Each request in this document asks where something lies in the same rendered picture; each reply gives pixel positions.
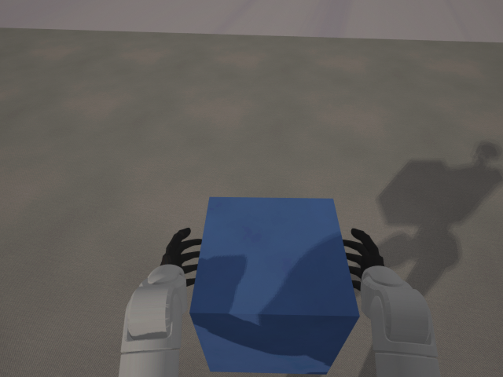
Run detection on robot left hand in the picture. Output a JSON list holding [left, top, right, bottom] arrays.
[[160, 228, 202, 287]]

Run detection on robot left forearm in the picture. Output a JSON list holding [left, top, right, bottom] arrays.
[[119, 264, 188, 377]]

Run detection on robot right hand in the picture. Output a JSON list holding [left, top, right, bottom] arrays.
[[343, 229, 384, 291]]

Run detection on carton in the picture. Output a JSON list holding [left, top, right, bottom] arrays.
[[189, 197, 360, 375]]

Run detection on robot right forearm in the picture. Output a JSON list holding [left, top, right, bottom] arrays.
[[361, 265, 441, 377]]

